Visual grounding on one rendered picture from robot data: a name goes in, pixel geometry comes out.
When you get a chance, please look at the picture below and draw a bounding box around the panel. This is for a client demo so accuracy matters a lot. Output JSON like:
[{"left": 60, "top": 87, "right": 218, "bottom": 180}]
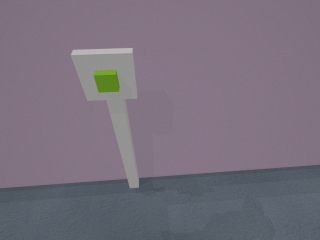
[{"left": 71, "top": 48, "right": 139, "bottom": 189}]

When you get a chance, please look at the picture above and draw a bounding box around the button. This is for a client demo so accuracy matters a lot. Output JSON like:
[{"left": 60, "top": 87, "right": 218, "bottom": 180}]
[{"left": 93, "top": 70, "right": 120, "bottom": 93}]

